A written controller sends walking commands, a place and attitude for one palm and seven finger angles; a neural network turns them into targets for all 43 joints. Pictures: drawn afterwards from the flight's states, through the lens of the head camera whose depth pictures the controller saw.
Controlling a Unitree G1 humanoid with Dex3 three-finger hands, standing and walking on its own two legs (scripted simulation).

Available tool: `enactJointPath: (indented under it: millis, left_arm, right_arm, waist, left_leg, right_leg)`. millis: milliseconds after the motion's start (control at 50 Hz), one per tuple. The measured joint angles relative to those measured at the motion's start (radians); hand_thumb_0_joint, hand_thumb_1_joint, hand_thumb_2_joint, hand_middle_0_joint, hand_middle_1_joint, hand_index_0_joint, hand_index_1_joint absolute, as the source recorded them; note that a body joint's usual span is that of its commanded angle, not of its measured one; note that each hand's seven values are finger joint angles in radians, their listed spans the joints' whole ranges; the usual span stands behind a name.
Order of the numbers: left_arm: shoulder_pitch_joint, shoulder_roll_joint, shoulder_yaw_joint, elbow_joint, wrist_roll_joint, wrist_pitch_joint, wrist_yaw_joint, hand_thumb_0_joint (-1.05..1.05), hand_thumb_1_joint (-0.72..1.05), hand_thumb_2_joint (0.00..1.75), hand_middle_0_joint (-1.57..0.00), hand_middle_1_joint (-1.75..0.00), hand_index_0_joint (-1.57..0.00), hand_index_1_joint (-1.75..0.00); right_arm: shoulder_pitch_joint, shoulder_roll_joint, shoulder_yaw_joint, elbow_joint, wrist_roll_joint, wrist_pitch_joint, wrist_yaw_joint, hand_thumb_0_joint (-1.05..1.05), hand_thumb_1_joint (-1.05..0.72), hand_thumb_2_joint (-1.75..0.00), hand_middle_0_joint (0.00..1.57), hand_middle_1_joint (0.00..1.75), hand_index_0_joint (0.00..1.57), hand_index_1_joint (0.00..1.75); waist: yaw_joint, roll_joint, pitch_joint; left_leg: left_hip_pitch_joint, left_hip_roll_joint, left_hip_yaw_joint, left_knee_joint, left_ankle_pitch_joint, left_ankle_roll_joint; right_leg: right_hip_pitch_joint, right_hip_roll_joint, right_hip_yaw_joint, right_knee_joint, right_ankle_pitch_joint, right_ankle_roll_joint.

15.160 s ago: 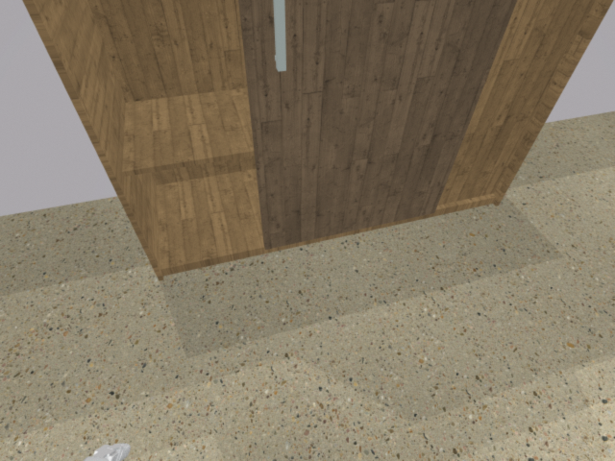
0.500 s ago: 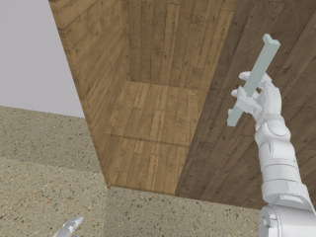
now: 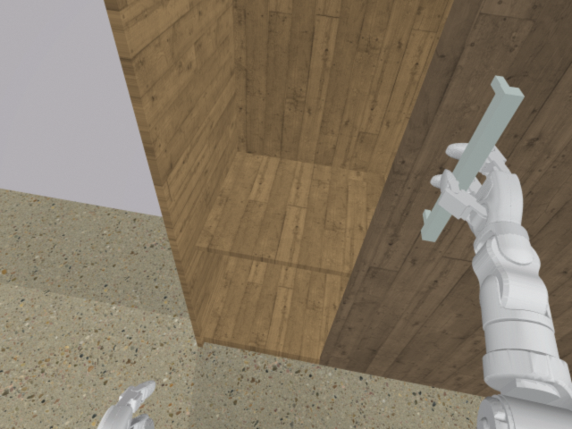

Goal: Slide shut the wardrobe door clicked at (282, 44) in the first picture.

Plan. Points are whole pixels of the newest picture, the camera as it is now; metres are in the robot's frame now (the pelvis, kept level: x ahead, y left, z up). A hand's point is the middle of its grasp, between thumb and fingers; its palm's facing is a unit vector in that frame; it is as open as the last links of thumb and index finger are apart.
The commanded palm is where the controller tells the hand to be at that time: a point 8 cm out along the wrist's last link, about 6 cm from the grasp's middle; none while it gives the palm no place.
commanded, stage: grip the handle and tug to test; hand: right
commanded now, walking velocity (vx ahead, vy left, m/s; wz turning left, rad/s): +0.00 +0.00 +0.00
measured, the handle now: (459, 168) +0.46 -0.19 +0.17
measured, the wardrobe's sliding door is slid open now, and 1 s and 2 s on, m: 0.41 0.39 0.31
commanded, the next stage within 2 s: tug the door sideways, standing still in 0.18 s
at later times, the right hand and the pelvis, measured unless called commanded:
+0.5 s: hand (448, 192) +0.41 -0.16 +0.17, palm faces +0.10 +0.99 +0.00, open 5.8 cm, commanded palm +0.38 -0.19 +0.16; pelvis +0.04 -0.01 +0.00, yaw +0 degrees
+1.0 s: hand (431, 191) +0.41 -0.14 +0.17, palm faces +0.11 +0.99 -0.08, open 6.0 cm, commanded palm +0.39 -0.18 +0.17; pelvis +0.00 -0.02 -0.01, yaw -3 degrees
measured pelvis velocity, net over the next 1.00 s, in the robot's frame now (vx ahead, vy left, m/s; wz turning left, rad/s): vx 0.00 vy -0.02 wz -0.06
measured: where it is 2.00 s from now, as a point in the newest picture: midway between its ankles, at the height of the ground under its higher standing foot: outside the picture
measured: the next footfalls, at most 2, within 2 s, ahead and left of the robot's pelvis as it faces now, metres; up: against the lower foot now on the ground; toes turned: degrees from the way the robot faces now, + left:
left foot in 1.64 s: +0.16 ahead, +0.23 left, +0.00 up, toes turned -3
right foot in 1.76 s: +0.05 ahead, -0.04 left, +0.00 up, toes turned -9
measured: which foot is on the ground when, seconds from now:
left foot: down 0.00-1.00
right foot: down 0.00-1.00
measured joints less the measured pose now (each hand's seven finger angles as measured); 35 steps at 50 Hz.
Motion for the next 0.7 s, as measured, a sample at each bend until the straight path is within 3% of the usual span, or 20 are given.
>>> enactJointPath:
  millis: [220, 340, 500, 700]
  left_arm:
    - [-0.024, -0.002, 0.004, -0.036, -0.002, 0.01, -0.006, 0.01, 0.9, 0.9, -0.2, -0.3, -0.2, -0.3]
    - [-0.039, -0.007, 0.004, -0.046, -0.003, 0.004, -0.006, 0.01, 0.9, 0.9, -0.2, -0.3, -0.2, -0.3]
    - [-0.074, -0.002, 0.015, 0.012, 0.007, 0.01, 0.015, 0.01, 0.9, 0.9, -0.2, -0.3, -0.2, -0.3]
    - [-0.093, -0.033, -0.002, 0.02, 0.02, 0.009, 0.003, 0.01, 0.9, 0.9, -0.2, -0.3, -0.2, -0.3]
  right_arm:
    - [0.165, 0.001, -0.018, -0.24, 0.027, 0.078, 0.006, 0.0, -0.77, -0.78, 0.28, 1.37, 0.24, 1.33]
    - [0.254, 0.019, -0.007, -0.372, 0.035, 0.118, -0.011, 0.0, -0.77, -0.78, 0.28, 1.36, 0.24, 1.32]
    - [0.147, 0.091, 0.085, -0.353, 0.0, 0.159, -0.057, 0.0, -0.73, -0.82, 0.34, 1.38, 0.34, 1.36]
    - [0.036, 0.139, 0.164, -0.235, -0.042, 0.132, -0.132, 0.0, -0.73, -0.83, 0.35, 1.39, 0.31, 1.39]
  waist:
    - [0.011, 0.002, -0.009]
    - [-0.012, -0.002, -0.016]
    - [-0.07, -0.005, 0.0]
    - [-0.084, -0.011, 0.004]
  left_leg:
    - [0.029, -0.001, -0.025, -0.027, 0.005, -0.009]
    - [0.042, 0.0, -0.012, -0.03, 0.02, -0.01]
    - [0.041, 0.018, 0.043, -0.007, -0.005, -0.017]
    - [0.028, 0.032, 0.052, 0.02, -0.021, -0.021]
  right_leg:
    - [0.042, -0.001, -0.023, -0.03, -0.011, -0.003]
    - [0.069, 0.0, -0.005, -0.039, -0.017, -0.002]
    - [0.038, 0.022, 0.057, 0.001, -0.042, -0.005]
    - [0.01, 0.048, 0.102, 0.021, -0.044, -0.012]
